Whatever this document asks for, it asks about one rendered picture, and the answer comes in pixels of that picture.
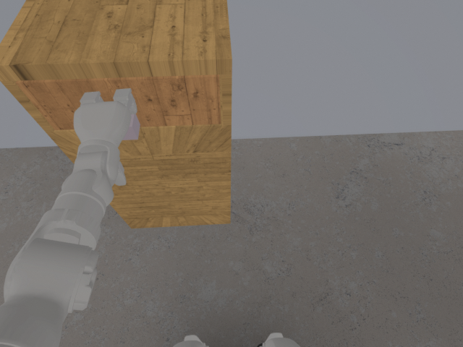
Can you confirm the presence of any robot right shin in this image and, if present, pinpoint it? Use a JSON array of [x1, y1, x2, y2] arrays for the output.
[[265, 333, 283, 343]]

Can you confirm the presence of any left robot forearm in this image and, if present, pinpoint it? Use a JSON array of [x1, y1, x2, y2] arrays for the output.
[[4, 140, 120, 302]]

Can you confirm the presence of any robot left hand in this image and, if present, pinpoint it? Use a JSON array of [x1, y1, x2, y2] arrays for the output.
[[74, 88, 137, 186]]

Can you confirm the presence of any robot left shin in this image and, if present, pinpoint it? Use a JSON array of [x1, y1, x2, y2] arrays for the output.
[[184, 335, 202, 343]]

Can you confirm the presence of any cabinet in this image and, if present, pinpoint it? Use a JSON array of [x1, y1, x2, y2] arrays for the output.
[[0, 0, 232, 228]]

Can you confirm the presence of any handle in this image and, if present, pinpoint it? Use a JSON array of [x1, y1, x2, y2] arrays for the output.
[[123, 114, 140, 140]]

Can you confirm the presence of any robot shin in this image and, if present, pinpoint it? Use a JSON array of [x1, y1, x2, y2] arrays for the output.
[[265, 333, 283, 343], [184, 335, 202, 343]]

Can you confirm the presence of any robot left upper arm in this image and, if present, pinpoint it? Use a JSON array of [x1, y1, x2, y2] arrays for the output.
[[0, 238, 99, 347]]

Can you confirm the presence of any drawer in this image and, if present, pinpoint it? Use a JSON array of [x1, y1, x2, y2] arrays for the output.
[[16, 74, 221, 130]]

